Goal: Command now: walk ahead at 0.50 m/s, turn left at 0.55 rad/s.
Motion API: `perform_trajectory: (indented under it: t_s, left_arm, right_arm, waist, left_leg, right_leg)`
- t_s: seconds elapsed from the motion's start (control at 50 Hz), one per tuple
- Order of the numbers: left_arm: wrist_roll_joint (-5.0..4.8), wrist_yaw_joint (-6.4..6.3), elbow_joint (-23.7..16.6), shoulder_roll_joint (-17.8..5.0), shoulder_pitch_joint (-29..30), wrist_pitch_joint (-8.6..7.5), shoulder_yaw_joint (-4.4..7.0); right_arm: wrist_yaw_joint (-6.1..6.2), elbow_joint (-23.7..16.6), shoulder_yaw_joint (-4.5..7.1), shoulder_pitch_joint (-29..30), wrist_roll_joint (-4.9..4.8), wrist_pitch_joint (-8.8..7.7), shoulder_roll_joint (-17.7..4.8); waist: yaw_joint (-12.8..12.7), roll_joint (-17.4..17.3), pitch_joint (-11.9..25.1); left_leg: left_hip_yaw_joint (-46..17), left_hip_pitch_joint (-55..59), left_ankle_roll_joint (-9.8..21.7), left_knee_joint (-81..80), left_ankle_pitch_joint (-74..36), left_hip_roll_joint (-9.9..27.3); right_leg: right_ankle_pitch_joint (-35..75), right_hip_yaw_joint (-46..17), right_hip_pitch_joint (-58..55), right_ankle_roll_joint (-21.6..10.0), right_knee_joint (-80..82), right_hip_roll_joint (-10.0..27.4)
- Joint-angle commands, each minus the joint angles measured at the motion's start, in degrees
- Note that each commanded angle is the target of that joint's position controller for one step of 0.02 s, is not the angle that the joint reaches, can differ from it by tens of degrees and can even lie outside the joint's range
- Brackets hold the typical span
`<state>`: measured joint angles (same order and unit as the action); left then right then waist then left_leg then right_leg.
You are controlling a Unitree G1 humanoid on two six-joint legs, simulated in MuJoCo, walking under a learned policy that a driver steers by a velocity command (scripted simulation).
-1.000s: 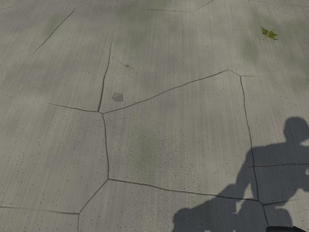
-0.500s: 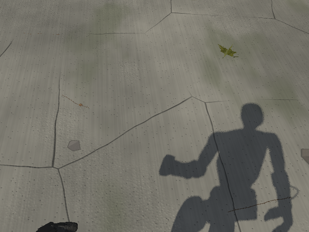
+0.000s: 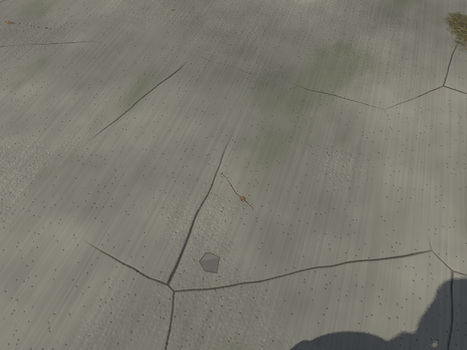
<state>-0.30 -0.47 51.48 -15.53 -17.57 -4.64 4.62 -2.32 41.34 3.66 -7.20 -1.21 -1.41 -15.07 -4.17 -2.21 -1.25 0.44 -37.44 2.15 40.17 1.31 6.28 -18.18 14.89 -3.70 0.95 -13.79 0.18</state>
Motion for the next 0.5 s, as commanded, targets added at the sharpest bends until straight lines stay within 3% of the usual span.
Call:
perform_trajectory:
  t_s: [0.02,0.04,0.06,0.08,0.1,0.12,0.14,0.16,0.18,0.2,0.22,0.26,0.32,0.4,0.5]
  left_arm:
    - [-0.96,-0.40,-2.7,-11.6,1.2,0.65,2.75]
    - [-1.21,-0.54,-2.9,-12.5,1.7,1.02,3.01]
    - [-1.45,-0.65,-3.1,-13.1,2.5,1.51,3.16]
    - [-1.70,-0.73,-3.4,-12.6,3.3,1.81,2.85]
    - [-0.27,-0.80,-4.4,-10.0,2.2,1.39,1.80]
    - [1.52,0.03,-7.8,-1.5,-2.7,-0.38,-0.87]
    - [-0.86,0.79,-8.4,-6.5,3.9,-2.64,-0.20]
    - [-2.84,1.18,-9.5,-8.6,8.0,-3.56,0.39]
    - [-2.08,0.85,-8.9,-7.7,7.9,-3.92,0.07]
    - [-0.81,0.53,-7.5,-7.9,7.0,-3.58,0.36]
    - [-0.63,0.71,-6.6,-8.1,5.1,-2.70,0.62]
    - [-0.55,0.85,-5.3,-6.7,3.0,-0.94,0.53]
    - [-0.28,0.58,-6.2,-5.2,6.6,0.39,-0.01]
    - [-0.77,1.31,-7.1,-4.2,11.2,0.03,-0.46]
    - [-1.15,2.75,-10.0,-3.3,17.4,-0.33,-1.14]
  right_arm:
    - [-0.96,-6.5,0.85,5.2,-0.01,-0.63,-3.8]
    - [-0.99,-6.6,1.45,3.3,0.04,-0.44,-4.9]
    - [-0.90,-5.7,2.49,-1.8,-0.09,-0.29,-6.7]
    - [-0.38,-3.4,4.27,-10.8,-0.25,-0.23,-9.6]
    - [0.91,-1.4,6.38,-19.5,-0.32,0.35,-15.0]
    - [1.01,-2.2,6.78,-16.5,-0.51,-0.36,-20.8]
    - [0.54,-3.8,5.17,-18.4,-0.01,-1.31,-15.4]
    - [0.30,-3.0,4.08,-16.5,0.55,-2.08,-11.9]
    - [0.35,-3.3,3.43,-13.0,0.35,-2.43,-10.0]
    - [0.54,-3.9,2.57,-8.6,0.68,-2.41,-7.4]
    - [0.75,-4.7,1.91,-6.4,1.52,-2.58,-5.9]
    - [0.91,-4.1,1.89,-6.1,1.59,-3.27,-6.4]
    - [1.53,-2.1,2.19,-8.2,1.67,-4.15,-8.0]
    - [2.18,-0.3,1.88,-8.9,1.89,-4.35,-7.8]
    - [2.48,2.7,2.21,-11.6,1.53,-4.00,-8.4]
  waist:
    - [1.3,5.5,-3.5]
    - [2.9,6.7,-1.4]
    - [6.0,7.2,1.8]
    - [11.1,6.0,6.5]
    - [14.2,-0.9,11.8]
    - [6.2,-14.8,16.5]
    - [11.0,-6.7,21.4]
    - [11.0,-3.8,13.6]
    - [8.4,0.3,9.6]
    - [6.0,1.2,6.7]
    - [4.2,-0.3,6.1]
    - [3.1,-0.3,5.4]
    - [3.9,0.2,2.2]
    - [6.1,-0.7,-0.1]
    - [9.0,-0.3,-3.5]
  left_leg:
    - [3.2,-0.5,2.4,-2.8,5.9,-1.9]
    - [5.1,3.5,3.6,-2.7,9.0,-4.0]
    - [6.7,10.5,5.0,-3.4,10.8,-6.7]
    - [7.3,23.6,7.0,-7.3,7.2,-9.7]
    - [-4.6,41.1,10.4,-9.0,6.4,-3.4]
    - [-37.9,57.7,21.1,-15.9,16.5,10.2]
    - [-47.1,59.5,21.5,-23.6,21.2,13.0]
    - [-38.3,54.5,18.4,-24.0,15.8,12.1]
    - [-30.7,46.2,16.4,-23.4,9.6,9.8]
    - [-23.8,38.4,14.6,-23.7,2.4,7.8]
    - [-20.2,33.5,13.9,-24.9,-2.3,6.6]
    - [-15.5,29.2,13.8,-27.6,-7.9,5.8]
    - [-9.4,28.6,12.9,-30.6,-11.3,5.2]
    - [-1.8,30.4,9.2,-32.5,-7.2,3.0]
    - [2.1,38.4,8.0,-32.5,-7.7,6.1]
  right_leg:
    - [35.5,-3.7,-1.5,-8.3,-0.8,17.7]
    - [45.7,-2.8,-2.2,-7.7,-5.2,17.5]
    - [54.1,-1.8,-1.8,-6.9,-13.2,16.8]
    - [54.6,-0.2,2.6,-5.1,-25.3,14.4]
    - [36.4,0.0,17.1,-2.1,-43.4,11.9]
    - [-15.1,-7.4,42.3,1.2,-62.3,-0.4]
    - [-15.9,-19.5,48.3,-0.1,-67.1,-0.3]
    - [-10.1,-19.1,52.3,-1.6,-65.7,2.3]
    - [-4.9,-18.9,49.6,-2.4,-60.8,5.1]
    - [-1.9,-18.5,45.4,-2.2,-56.3,7.4]
    - [0.2,-18.9,41.0,-2.1,-54.3,8.9]
    - [2.6,-17.9,38.2,-1.2,-51.6,9.3]
    - [10.6,-17.8,42.4,0.3,-44.8,9.5]
    - [24.8,-17.2,42.6,-0.2,-31.1,7.5]
    - [26.6,-16.2,44.8,-2.1,-21.1,4.7]
